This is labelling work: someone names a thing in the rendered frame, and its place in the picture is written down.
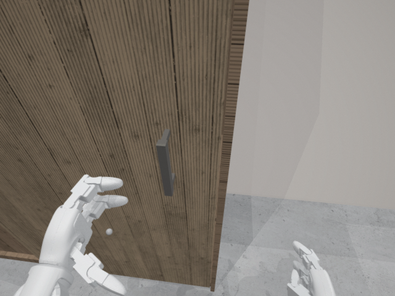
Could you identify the handle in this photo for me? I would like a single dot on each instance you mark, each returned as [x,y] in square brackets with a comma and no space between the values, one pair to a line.
[164,162]

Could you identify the robot left forearm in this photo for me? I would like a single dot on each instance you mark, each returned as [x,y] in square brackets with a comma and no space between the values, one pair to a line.
[47,280]

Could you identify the wardrobe door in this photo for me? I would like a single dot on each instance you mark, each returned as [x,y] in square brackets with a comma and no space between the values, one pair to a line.
[87,87]
[10,244]

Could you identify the left robot hand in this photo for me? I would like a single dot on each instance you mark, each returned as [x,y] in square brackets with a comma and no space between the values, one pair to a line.
[73,220]

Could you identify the right robot hand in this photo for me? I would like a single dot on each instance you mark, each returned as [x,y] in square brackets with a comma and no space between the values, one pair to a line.
[315,280]

